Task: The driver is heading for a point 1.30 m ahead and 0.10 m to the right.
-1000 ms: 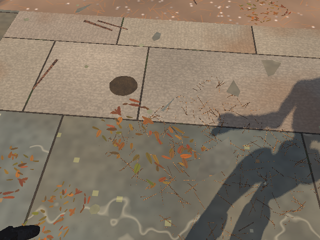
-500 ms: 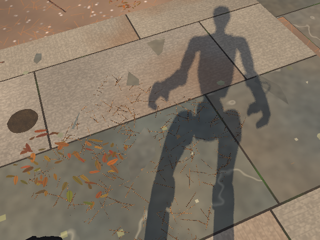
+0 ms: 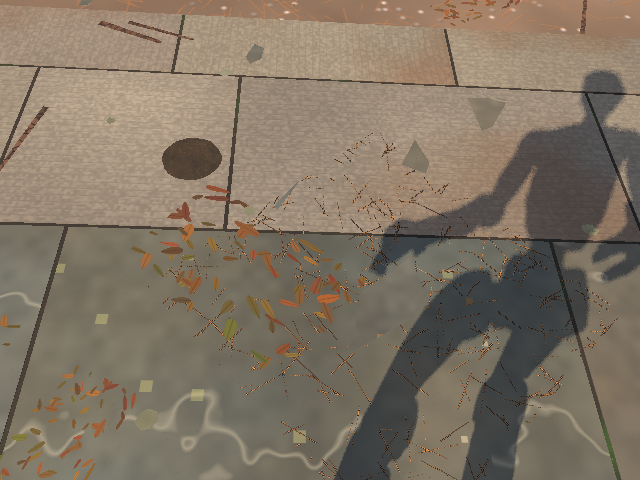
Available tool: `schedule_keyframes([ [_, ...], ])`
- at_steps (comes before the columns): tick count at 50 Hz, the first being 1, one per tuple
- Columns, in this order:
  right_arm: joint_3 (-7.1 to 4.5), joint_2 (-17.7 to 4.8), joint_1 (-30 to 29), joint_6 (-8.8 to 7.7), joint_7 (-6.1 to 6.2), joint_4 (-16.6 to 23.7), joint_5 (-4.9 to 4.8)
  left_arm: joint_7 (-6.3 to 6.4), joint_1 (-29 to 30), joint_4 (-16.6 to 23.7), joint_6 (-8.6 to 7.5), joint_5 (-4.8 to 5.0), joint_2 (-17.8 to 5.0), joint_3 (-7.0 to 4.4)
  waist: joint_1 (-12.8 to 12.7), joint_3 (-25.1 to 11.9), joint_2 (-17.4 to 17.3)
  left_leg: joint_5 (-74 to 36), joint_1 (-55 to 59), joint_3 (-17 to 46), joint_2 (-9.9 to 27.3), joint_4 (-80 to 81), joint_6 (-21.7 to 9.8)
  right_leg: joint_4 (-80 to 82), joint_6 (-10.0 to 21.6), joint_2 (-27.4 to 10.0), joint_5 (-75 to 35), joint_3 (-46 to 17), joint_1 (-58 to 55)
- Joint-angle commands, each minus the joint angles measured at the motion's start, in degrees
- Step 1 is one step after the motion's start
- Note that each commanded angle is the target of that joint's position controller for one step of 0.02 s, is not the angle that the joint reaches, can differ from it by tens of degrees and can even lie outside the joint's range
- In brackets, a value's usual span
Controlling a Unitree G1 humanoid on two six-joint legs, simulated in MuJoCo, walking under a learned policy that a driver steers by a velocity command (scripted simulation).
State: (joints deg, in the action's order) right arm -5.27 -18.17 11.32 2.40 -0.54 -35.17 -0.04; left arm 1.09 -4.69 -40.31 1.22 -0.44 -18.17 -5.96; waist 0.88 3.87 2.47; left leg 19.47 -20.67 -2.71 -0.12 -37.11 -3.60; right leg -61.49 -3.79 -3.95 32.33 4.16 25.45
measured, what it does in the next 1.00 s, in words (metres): walks ahead, turning right: right foot, then left foot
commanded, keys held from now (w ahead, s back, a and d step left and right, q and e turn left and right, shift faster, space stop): w+q+shift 0.08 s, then w+shift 0.16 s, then w+e+shift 0.62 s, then w+shift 0.14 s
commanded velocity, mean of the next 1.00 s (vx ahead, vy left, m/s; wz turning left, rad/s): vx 0.76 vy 0.00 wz -0.22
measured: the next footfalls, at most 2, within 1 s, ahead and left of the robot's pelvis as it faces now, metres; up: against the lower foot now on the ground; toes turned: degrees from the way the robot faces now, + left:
right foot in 0.48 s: +0.32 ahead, -0.09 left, +0.00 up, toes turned +4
left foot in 0.92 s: +0.79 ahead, +0.03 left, +0.00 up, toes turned -17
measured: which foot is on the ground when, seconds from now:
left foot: down 0.00-0.48, up 0.50-0.90, down 0.92-1.00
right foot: up 0.00-0.46, down 0.48-0.92, up 0.94-1.00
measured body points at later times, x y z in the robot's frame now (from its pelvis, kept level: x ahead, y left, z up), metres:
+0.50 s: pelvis +0.21 -0.02 +0.00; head +0.23 -0.03 +0.45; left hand +0.34 +0.28 -0.09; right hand +0.29 -0.30 -0.13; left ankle +0.01 +0.08 -0.72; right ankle +0.28 -0.09 -0.73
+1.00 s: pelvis +0.64 -0.05 -0.01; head +0.68 -0.06 +0.44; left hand +0.72 +0.24 -0.13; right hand +0.77 -0.35 -0.09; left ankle +0.75 +0.04 -0.73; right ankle +0.38 -0.09 -0.61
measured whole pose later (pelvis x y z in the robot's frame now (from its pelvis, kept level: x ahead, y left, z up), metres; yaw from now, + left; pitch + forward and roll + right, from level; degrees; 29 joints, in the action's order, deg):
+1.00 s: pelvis +0.64 -0.05 -0.01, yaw -17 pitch +2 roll +2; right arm -0.6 -17.0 5.4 -4.6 0.4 -37.1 3.1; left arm -0.4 -22.8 -51.1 -4.0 -0.4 -19.4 -3.5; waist -3.6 2.5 1.5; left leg 11.2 -27.8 -1.6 -1.1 -36.6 -0.6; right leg -66.6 7.1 6.7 20.0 -8.9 8.1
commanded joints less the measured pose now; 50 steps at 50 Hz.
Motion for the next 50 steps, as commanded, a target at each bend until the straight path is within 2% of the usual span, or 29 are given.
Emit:
schedule_keyframes([
  [1, -3.11, -10.5, 4.7, -2.59, 1.09, 2.7, -2.14, 0.25, 5.3, 6.8, -2.45, 0.09, -5.0, -0.93, 1.0, -11.6, -5.4, -16.2, 23.0, 26.8, 15.3, 18.2, -12.6, -7.3, 1.3, 1.1, -4.4, -9.8, 20.5],
  [2, -2.40, -8.9, 3.4, -2.47, 1.48, 3.1, -3.06, -0.10, 4.3, 6.4, -2.90, 0.20, -6.2, -1.40, 0.2, -10.6, -5.9, 1.9, 20.5, 27.4, 13.9, 21.2, -11.4, -3.0, 2.0, 0.7, -9.2, -10.0, 18.9],
  [4, -1.93, -9.0, 3.5, -2.90, 1.91, 4.1, -2.13, -1.28, 4.7, 6.0, -4.05, 0.75, -5.8, -1.39, 0.2, -7.8, -8.5, 17.4, 18.0, 30.4, 12.6, 25.9, -11.2, 2.1, 2.1, 2.7, -15.4, -9.4, 18.0],
  [6, -1.56, -8.8, 4.8, -3.93, 2.41, 3.8, -1.02, -1.85, 4.5, 4.8, -5.33, 0.91, -5.1, -1.04, 0.5, -6.5, -8.5, 13.3, 18.0, 27.8, 12.2, 26.7, -10.3, 8.9, 1.7, 2.8, -20.4, -8.7, 17.3],
  [11, -0.87, -8.6, 8.5, -5.29, 2.28, 1.9, -0.91, -2.51, 6.5, 4.1, -7.09, 1.00, -2.9, 0.38, 2.6, -3.9, -12.0, 7.1, 12.9, 22.3, 10.1, 26.5, -9.0, 21.8, -0.4, 3.4, -27.3, -6.3, 10.2],
  [12, -1.18, -10.2, 10.9, -4.61, -0.01, 0.3, 1.77, -3.76, 3.4, 1.9, -3.60, -4.52, -1.8, 1.46, 3.3, -3.6, -13.7, 9.8, 12.4, 21.3, 7.0, 27.7, -7.5, 21.5, -1.0, 3.7, -25.6, -2.8, 9.4],
  [15, -0.57, -8.6, 11.7, -4.87, -1.65, 0.1, 1.54, -4.79, 6.9, 3.4, -1.99, -2.12, -4.0, 1.28, 4.9, -0.1, -13.6, 11.1, 12.7, 21.4, 9.5, 29.6, -7.4, 24.5, 0.1, 1.9, -25.6, -1.5, 10.3],
  [18, -0.70, -9.5, 12.3, -5.75, -0.65, -1.1, 1.80, -5.39, 8.8, 4.8, -2.58, -1.50, -5.0, 1.50, 5.0, 1.6, -11.4, 11.2, 17.7, 20.6, 13.9, 31.3, -7.5, 25.8, 3.5, 0.7, -23.1, -1.8, 12.2],
  [21, -0.79, -9.8, 10.8, -6.37, 0.42, -2.4, 2.63, -5.79, 6.2, 5.1, -2.70, -0.92, -5.3, 1.69, 2.7, 3.2, -9.5, 3.1, 20.8, 15.4, 16.1, 31.4, -6.7, 26.9, 8.4, 1.4, -18.6, -2.2, 10.0],
  [22, -0.67, -9.9, 8.8, -6.52, 0.50, -2.4, 2.67, -5.54, 2.2, 4.2, -2.70, -0.71, -5.3, 1.64, 0.1, 1.7, -9.3, -9.9, 19.7, 11.7, 15.3, 28.2, -5.7, 28.2, 10.4, 3.0, -17.4, -0.6, 3.9],
  [23, -0.49, -9.9, 7.2, -6.57, 0.51, -2.5, 2.40, -4.96, -5.1, 2.0, -2.84, -0.84, -5.6, 1.26, -3.7, -2.2, -8.0, -28.4, 17.5, 7.0, 13.5, 19.6, -4.6, 29.9, 11.9, 6.0, -17.7, 1.9, -6.8],
  [24, 0.12, -8.5, 7.0, -6.43, 0.69, -2.5, 2.63, -4.09, -18.3, -2.5, -3.36, -1.15, -7.7, 0.12, -8.9, -9.5, -2.9, -41.6, 11.3, 1.2, 9.7, 1.3, -3.2, 30.0, 13.2, 8.5, -14.7, 0.7, -23.6],
  [25, 1.41, -5.8, 6.2, -6.79, 0.69, 0.5, 2.04, -3.18, -29.5, -4.3, -3.69, -1.74, -14.5, -1.63, -12.5, -15.2, 9.7, -31.8, -5.2, -3.1, 4.2, -22.7, 0.1, 38.1, 17.7, -3.7, 8.0, -23.2, -37.3],
  [26, 2.63, -1.7, 5.6, -7.58, -0.02, 2.2, 2.86, -3.56, -27.0, -3.9, -3.98, -1.29, -16.0, -1.48, -7.8, -12.7, 18.3, 5.3, -23.9, 3.2, -5.1, -32.6, 1.8, 49.8, 20.7, -10.4, 20.9, -51.1, -42.5],
  [27, 2.55, -4.4, 0.6, -8.01, 0.01, 2.4, 3.42, -3.91, -20.3, -2.8, -3.88, -0.80, -11.6, -0.55, -7.0, -6.6, 9.0, 1.4, -30.7, 8.6, -2.0, -38.0, 1.0, 49.7, 20.2, -11.0, 13.7, -51.4, -39.4],
  [28, 2.39, -6.2, -0.1, -8.61, -0.40, 1.9, 3.31, -3.64, -19.7, -2.4, -3.89, -0.63, -10.8, -0.61, -6.1, -5.9, 1.6, -3.6, -29.4, 8.7, 1.3, -37.2, 0.9, 47.7, 19.9, -9.8, 5.2, -43.3, -35.9],
  [29, 2.66, -6.1, 0.2, -8.94, -0.58, 1.5, 3.62, -3.23, -19.8, -2.7, -3.95, -0.45, -10.4, -0.55, -4.9, -5.4, -1.8, -5.2, -26.6, 8.2, 3.2, -34.0, 1.2, 48.4, 19.5, -8.0, 0.6, -38.4, -31.7],
  [31, 3.48, -4.9, 0.0, -7.80, -1.06, 1.6, 4.72, -2.41, -18.7, -3.2, -4.50, -0.04, -7.8, 0.55, -2.2, -1.8, -0.3, -6.3, -23.3, 7.5, 5.0, -29.0, 3.4, 51.0, 18.9, -3.5, -5.2, -32.9, -24.0],
  [33, 4.01, -4.4, -2.0, -6.25, -1.45, 2.2, 4.86, -2.24, -19.8, -3.7, -5.28, 0.44, -7.5, 0.70, -1.8, 0.8, 0.1, -5.6, -23.7, 5.4, 5.1, -25.8, 5.1, 52.8, 19.6, -1.3, -10.7, -29.8, -20.2],
  [37, 5.51, -2.8, -14.4, -6.13, -2.15, 6.3, 3.52, -1.93, -22.4, -4.9, -5.71, 0.52, -8.3, 0.17, -4.5, 4.2, -0.2, -14.3, -20.9, 1.2, 2.6, -9.6, 7.1, 54.4, 19.0, 2.0, -30.7, -26.1, -15.1],
  [41, 5.99, -2.7, -19.5, -6.75, -2.03, 8.1, 2.35, -1.23, -24.8, -7.1, -5.89, 1.24, -9.7, -0.23, -6.4, 1.2, 1.5, -23.1, -11.4, 0.7, -0.3, 2.2, 5.0, 52.0, 16.5, 0.3, -53.5, -26.9, -19.6],
  [43, 5.10, -4.8, -13.6, -6.82, -1.07, 6.5, 2.15, -0.88, -21.9, -6.9, -6.06, 1.41, -11.5, -0.56, -2.7, -3.4, 1.1, -20.5, 2.1, 1.0, -3.0, 6.3, 3.5, 45.0, 13.7, 0.9, -68.7, -25.7, -20.1],
  [44, 3.82, -7.6, -5.7, -6.90, -0.18, 4.1, 1.88, -0.98, -21.5, -7.2, -6.33, 0.89, -13.2, -0.86, 0.8, -9.4, 1.4, -16.6, 12.4, 1.0, -4.3, 4.6, 2.7, 36.3, 12.4, 0.7, -76.2, -25.4, -20.6],
  [45, 2.54, -9.7, 6.2, -6.83, 1.05, 0.8, 1.45, -1.27, -18.9, -7.1, -6.69, 0.20, -14.5, -1.08, 7.7, -14.5, 1.3, -14.2, 24.5, 1.0, -2.5, 4.7, 1.8, 23.6, 11.5, 1.5, -75.4, -24.3, -17.3],
  [46, 0.87, -12.5, 18.9, -6.88, 2.59, -2.4, 2.34, -1.18, -17.0, -6.9, -7.51, -0.74, -10.9, -0.20, 13.1, -19.7, -0.5, -2.5, 37.3, 6.6, 4.4, 2.3, 0.4, 7.5, 11.3, 4.0, -64.7, -21.8, -9.7],
  [47, -0.25, -16.2, 22.9, -7.21, 3.01, -3.9, 4.82, -1.14, -21.1, -5.2, -7.73, 0.59, -0.3, 2.25, 9.3, -25.1, -17.7, 18.0, 48.1, 32.5, 20.8, 8.7, -4.6, -14.5, 10.2, 11.4, -14.0, -16.5, 5.3],
  [48, -0.50, -15.7, 17.0, -6.91, 1.86, -3.6, 3.68, -1.54, -23.8, -4.1, -7.41, 1.28, -2.6, 2.98, 5.0, -27.3, -24.4, 22.9, 45.1, 56.0, 24.2, 20.7, -8.2, -20.1, 10.4, 11.7, -8.5, -14.3, 11.9],
  [49, 0.21, -9.7, 9.4, -6.91, 1.23, -2.7, 3.11, -1.43, -19.0, -5.2, -6.51, -0.10, -5.3, 2.61, 3.7, -16.5, -14.1, 25.5, 35.8, 47.3, 21.2, 21.4, -8.2, -19.2, 10.7, 6.5, -14.7, -13.2, 14.4],
  [50, 0.90, -6.0, 7.4, -7.03, 0.81, -3.5, 2.79, -2.11, -14.6, -4.9, -6.00, -1.22, -5.6, 2.73, 3.5, -10.6, -6.1, 18.3, 27.6, 39.0, 19.1, 21.2, -8.3, -17.0, 10.4, 4.8, -17.7, -12.1, 13.6],
])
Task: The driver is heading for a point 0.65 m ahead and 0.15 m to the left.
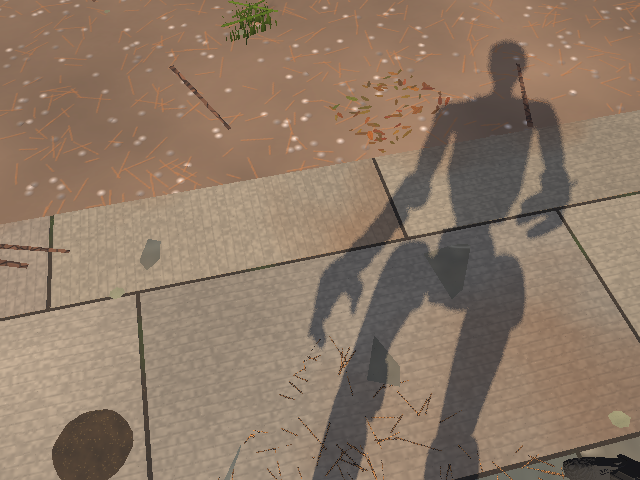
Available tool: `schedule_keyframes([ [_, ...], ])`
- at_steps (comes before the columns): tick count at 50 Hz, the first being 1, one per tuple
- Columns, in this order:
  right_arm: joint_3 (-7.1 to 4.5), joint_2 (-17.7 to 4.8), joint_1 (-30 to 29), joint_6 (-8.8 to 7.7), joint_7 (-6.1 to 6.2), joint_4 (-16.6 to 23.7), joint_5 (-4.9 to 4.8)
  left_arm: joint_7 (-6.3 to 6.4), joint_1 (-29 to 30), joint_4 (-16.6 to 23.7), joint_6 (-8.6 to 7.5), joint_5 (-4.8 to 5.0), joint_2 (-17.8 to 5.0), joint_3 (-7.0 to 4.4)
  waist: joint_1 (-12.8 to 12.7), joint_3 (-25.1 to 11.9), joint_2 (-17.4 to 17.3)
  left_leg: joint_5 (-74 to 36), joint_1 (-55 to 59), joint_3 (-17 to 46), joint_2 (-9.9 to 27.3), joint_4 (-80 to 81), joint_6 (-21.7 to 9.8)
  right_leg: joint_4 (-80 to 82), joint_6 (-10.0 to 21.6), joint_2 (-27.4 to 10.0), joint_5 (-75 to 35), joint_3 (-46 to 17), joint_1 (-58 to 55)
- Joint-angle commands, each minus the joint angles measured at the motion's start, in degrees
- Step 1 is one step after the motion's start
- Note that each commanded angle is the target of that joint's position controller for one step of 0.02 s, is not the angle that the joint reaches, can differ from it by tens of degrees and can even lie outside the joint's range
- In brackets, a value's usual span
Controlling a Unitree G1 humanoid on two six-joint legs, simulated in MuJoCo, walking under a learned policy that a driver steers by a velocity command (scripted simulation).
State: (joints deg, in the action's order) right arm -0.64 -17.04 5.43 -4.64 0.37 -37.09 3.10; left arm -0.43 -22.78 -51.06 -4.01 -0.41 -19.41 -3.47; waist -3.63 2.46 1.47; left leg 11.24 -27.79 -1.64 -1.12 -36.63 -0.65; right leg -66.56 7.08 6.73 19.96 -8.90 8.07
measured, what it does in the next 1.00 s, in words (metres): walks ahead, turning left: right foot, then left foot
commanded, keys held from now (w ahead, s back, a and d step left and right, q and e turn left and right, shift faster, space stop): w+shift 0.08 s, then w+q+shift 0.42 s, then shift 0.50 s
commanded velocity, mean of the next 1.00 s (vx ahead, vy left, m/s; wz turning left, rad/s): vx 0.70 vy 0.00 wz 0.28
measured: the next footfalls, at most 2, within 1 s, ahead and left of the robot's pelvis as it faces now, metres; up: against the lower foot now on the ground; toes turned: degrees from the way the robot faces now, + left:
right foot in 0.32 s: +0.51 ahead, -0.14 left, +0.00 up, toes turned +2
left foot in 0.72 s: +0.87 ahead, +0.13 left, +0.00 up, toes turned +17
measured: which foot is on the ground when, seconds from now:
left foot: down 0.00-0.34, up 0.36-0.70, down 0.72-1.00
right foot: up 0.00-0.30, down 0.32-0.72, up 0.74-1.00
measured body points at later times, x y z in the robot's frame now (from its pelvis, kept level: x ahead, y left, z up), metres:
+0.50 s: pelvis +0.48 -0.03 +0.02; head +0.49 -0.04 +0.47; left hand +0.52 +0.26 -0.09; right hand +0.58 -0.30 -0.11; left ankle +0.40 +0.09 -0.61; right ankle +0.47 -0.14 -0.72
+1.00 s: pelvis +0.79 +0.04 +0.02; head +0.83 +0.07 +0.47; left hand +0.86 +0.35 -0.09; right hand +1.00 -0.16 -0.09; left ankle +0.83 +0.11 -0.71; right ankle +0.91 -0.11 -0.66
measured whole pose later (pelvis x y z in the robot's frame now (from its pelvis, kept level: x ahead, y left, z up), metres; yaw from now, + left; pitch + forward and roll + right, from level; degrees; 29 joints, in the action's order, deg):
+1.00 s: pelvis +0.79 +0.04 +0.02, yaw +20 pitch +1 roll +0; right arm -1.2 -14.4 8.9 -3.1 -1.4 -46.1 0.9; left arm 2.8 -5.9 -44.0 -2.1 0.1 -17.2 -1.6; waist 1.5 4.8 1.4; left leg 6.1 -17.1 0.0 -6.7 -22.7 -6.4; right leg -53.9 -4.8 -5.2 18.8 -5.1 32.6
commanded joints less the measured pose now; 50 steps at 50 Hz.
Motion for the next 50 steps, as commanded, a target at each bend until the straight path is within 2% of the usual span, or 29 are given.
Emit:
schedule_keyframes([
  [1, -3.34, -5.7, 13.5, -0.20, -0.21, -3.0, 0.10, -1.21, 6.9, 6.8, -0.37, -1.88, -3.7, 0.40, 7.4, -5.4, -2.3, 19.6, 29.2, 31.9, 17.7, 21.5, -10.4, -9.6, -0.6, -7.0, -4.9, 1.4, 30.6],
  [4, -2.30, -3.2, 17.3, -1.84, -0.60, -8.2, -0.84, -2.51, 10.4, 9.7, 0.91, -2.52, 0.0, 1.84, 4.3, -0.4, -5.8, 10.6, 21.9, 22.7, 15.2, 25.2, -10.2, -4.4, -1.5, -8.8, -2.1, -0.2, 31.9],
  [7, -2.50, -5.1, 18.3, -2.70, -0.65, -10.3, -2.24, -3.26, 19.7, 15.2, 0.85, -3.56, -0.6, 3.03, 2.5, 4.4, -6.0, 4.3, 18.4, 17.5, 13.8, 30.8, -11.3, 7.3, -3.5, -11.5, -6.4, 3.2, 36.7],
  [9, -3.07, -6.4, 16.2, -2.73, -0.84, -9.7, -2.43, -4.51, 24.9, 17.1, 0.08, -2.94, -0.3, 4.34, 2.3, 5.8, -4.3, -0.7, 9.6, 10.8, 9.5, 34.4, -9.9, 23.3, -4.8, -11.4, -15.7, 7.9, 24.9],
  [11, -4.06, -10.1, 17.9, -2.97, -1.30, -10.2, -3.08, -5.06, 25.6, 16.6, -0.12, -1.95, -0.4, 4.56, 2.5, 4.7, -4.3, -11.4, 5.5, 10.2, 10.9, 37.7, -9.9, 27.4, -4.9, -8.6, -21.6, 11.3, 11.2],
  [13, -4.51, -12.4, 19.4, -2.78, -1.63, -11.1, -3.34, -3.85, 24.1, 15.7, -0.05, -1.94, -3.2, 3.51, 1.7, 2.2, -3.5, -27.7, 13.5, 9.1, 11.6, 32.0, -9.0, 30.4, -4.3, -7.0, -20.2, 11.5, 7.8],
  [14, -4.66, -13.4, 20.7, -2.55, -1.62, -11.8, -3.27, -2.89, 20.1, 14.5, -0.20, -2.28, -4.7, 2.64, -0.3, -1.7, -3.5, -38.7, 17.6, 7.8, 11.1, 23.3, -8.1, 31.6, -3.8, -5.3, -16.0, 11.6, 2.9],
  [15, -4.83, -14.1, 20.9, -2.03, -1.40, -12.3, -3.02, -1.85, 10.4, 11.4, -0.32, -2.71, -6.1, 1.64, -4.9, -7.5, -3.4, -42.7, 16.9, 6.6, 9.3, 9.4, -7.0, 32.5, -3.5, -3.7, -12.2, 11.9, -7.8],
  [16, -4.56, -13.1, 20.5, -1.91, -1.30, -12.3, -2.88, -0.57, 1.1, 9.2, -0.43, -3.35, -8.6, 0.30, -9.5, -12.3, -3.9, -34.3, 8.3, 6.3, 6.5, -6.4, -6.1, 31.7, -3.3, -8.2, -8.5, 8.6, -20.6],
  [17, -2.80, -4.5, 20.8, -1.89, -1.04, -10.8, -1.95, 0.72, -8.2, 7.9, -0.88, -4.75, -13.7, -1.15, -9.8, -19.2, 8.3, 4.6, -1.6, 5.3, 1.8, -29.9, -5.9, 34.6, -3.3, -24.3, 12.9, -9.4, -30.0],
  [18, -2.05, -1.1, 26.6, -1.48, -1.01, -7.9, -5.46, 0.78, -5.6, 9.2, -0.33, -4.52, -16.1, -1.63, -4.3, -26.0, 17.5, 15.7, -11.3, 7.8, -2.1, -44.2, -6.0, 50.9, -0.1, -35.4, 26.0, -39.1, -30.6],
  [19, -2.84, -5.2, 21.1, -0.50, -0.65, -8.2, -4.41, 0.71, 1.4, 9.5, -0.11, -3.34, -11.2, -1.25, -2.3, -15.4, 8.5, 8.5, -16.2, 7.3, 2.3, -45.5, -6.1, 53.4, 0.0, -31.6, 27.6, -34.1, -22.7],
  [20, -2.93, -5.4, 17.4, 0.02, -1.07, -8.1, -3.62, 0.59, 5.8, 9.9, -0.53, -2.84, -6.4, -0.26, -1.1, -8.1, 4.1, 3.8, -16.7, 6.4, 4.5, -42.2, -5.8, 51.8, 0.0, -29.1, 16.9, -22.9, -15.2],
  [21, -2.83, -4.5, 16.3, 0.56, -1.55, -8.6, -3.23, 0.35, 7.4, 9.2, -0.92, -2.98, -4.5, 0.01, 0.6, -4.7, 2.2, 2.5, -14.8, 6.2, 6.2, -40.3, -5.1, 52.2, -0.3, -26.6, 5.9, -15.2, -9.8],
  [25, -2.53, -0.5, 11.7, 3.91, -3.31, -6.8, -1.79, 0.06, 5.1, 4.9, -2.89, -0.69, 0.2, 1.02, 4.3, 0.5, 2.9, 1.1, -15.6, 4.9, 9.1, -37.0, -4.0, 56.1, -2.7, -22.3, -12.2, 3.5, -3.7],
  [27, -1.82, 0.7, 6.0, 3.79, -3.71, -3.5, -1.11, -0.08, 4.6, 3.6, -3.70, -0.59, 1.7, 1.57, 5.2, 3.9, 2.8, -2.2, -16.1, 2.7, 7.8, -30.7, -3.3, 55.9, -2.0, -20.7, -37.1, 10.9, -1.3],
  [29, -0.76, 1.7, 2.7, 2.70, -4.29, -2.1, -1.19, 0.07, 8.0, 3.5, -4.14, -0.67, 1.2, 1.63, 6.7, 5.1, 2.3, -9.2, -8.6, -0.6, 4.7, -14.1, -3.1, 56.5, -2.8, -16.2, -44.8, 18.7, 3.1],
  [31, -0.24, 1.7, 2.0, 1.82, -5.36, -2.8, -0.97, 0.49, 6.1, 2.5, -4.67, 0.08, -2.0, 1.25, 6.3, 3.3, 1.2, -19.1, 4.1, -6.0, 0.1, -1.2, -3.6, 55.4, -2.7, -15.7, -49.2, 20.7, 4.8],
  [32, -1.15, 0.3, 2.8, 0.53, -4.90, -1.7, -4.81, 2.05, 6.7, 4.3, -3.98, 1.98, -9.4, -0.73, 6.9, -1.1, 3.5, -17.6, 7.8, -3.2, -1.3, -1.7, -3.1, 52.4, -2.1, -17.9, -58.3, 18.3, 0.3],
  [34, -2.77, -5.3, 9.0, 0.33, -4.60, -3.0, -3.94, 3.25, 8.0, 4.6, -2.28, 1.92, -12.0, -1.58, 11.5, -6.3, 3.7, -16.5, 13.8, -1.8, -3.4, 2.0, -4.8, 42.0, -3.2, -19.0, -65.6, 17.3, -6.6],
  [35, -3.89, -7.3, 15.2, 0.61, -4.06, -5.0, -3.34, 3.22, 8.5, 4.7, -1.24, 1.72, -11.4, -1.50, 14.6, -9.2, 2.1, -21.4, 20.9, -0.9, -3.5, 6.1, -6.3, 31.8, -4.5, -17.9, -64.4, 17.6, -6.9],
  [36, -4.62, -9.3, 18.5, 1.11, -3.11, -6.2, -2.80, 3.11, 7.0, 4.8, -0.88, 1.80, -9.2, -0.88, 16.0, -10.3, -0.6, -30.3, 29.0, 2.3, -1.2, 10.4, -7.3, 18.0, -6.6, -14.6, -51.1, 17.9, -2.0],
  [37, -4.65, -14.6, 16.3, 1.15, -1.90, -6.2, -1.29, 1.92, -2.1, 5.7, -1.14, -1.69, -0.4, 1.42, 7.4, -14.1, -21.3, -71.6, 47.5, 15.2, 12.0, -1.4, -12.0, -8.0, -9.4, -5.7, 17.9, 16.4, 17.5],
  [38, -3.76, -12.0, 16.2, 0.56, -2.17, -3.6, 0.03, 0.56, -11.2, 3.4, -1.97, 1.27, -1.4, 2.55, 7.1, -32.0, -15.8, -70.4, 58.1, 36.0, 24.0, 0.2, -24.1, -21.0, -9.0, -2.9, 21.8, 0.7, 25.1],
  [39, -3.93, -10.5, 12.8, 0.80, -2.64, -1.8, -1.23, 0.45, -4.5, 3.8, -1.93, 2.48, -7.5, 1.01, 9.6, -29.9, -5.6, -63.3, 50.2, 32.6, 21.8, 5.9, -23.8, -19.7, -8.9, -5.5, 17.2, -0.9, 23.2],
  [41, -2.94, -7.2, 5.1, 0.60, -2.58, -2.1, -4.22, 1.81, 3.2, 5.7, -1.02, 1.79, -6.4, 0.76, 5.3, -12.9, 2.5, -49.2, 31.7, 25.0, 17.2, 11.4, -19.4, -10.8, -10.0, -9.7, 11.0, 3.2, 26.0],
  [42, -2.72, -6.4, 3.9, 0.41, -2.34, -2.4, -3.73, 2.40, 3.6, 5.6, -0.10, 1.32, -6.2, 0.52, 3.8, -9.8, 2.8, -49.3, 23.7, 22.6, 16.0, 13.6, -18.3, -8.3, -10.6, -10.7, 8.2, 3.3, 22.5],
  [45, -2.54, -5.3, 2.6, -0.12, -2.44, -3.8, -2.11, 3.10, 2.5, 5.8, 1.77, 0.81, -3.2, 0.60, 1.3, -9.1, -1.4, -49.0, 13.2, 15.8, 13.5, 17.5, -17.3, -0.1, -11.7, -12.2, 5.1, 3.6, 15.7],
  [50, -2.63, -5.2, 0.7, 1.36, -0.88, -6.0, -2.27, 3.52, 8.2, 6.7, 2.51, 0.43, -0.7, 1.00, 2.1, -11.8, -4.4, -45.0, 12.8, 7.6, 8.9, 17.4, -13.5, 18.0, -12.3, -11.4, -7.9, 5.6, 11.6],
])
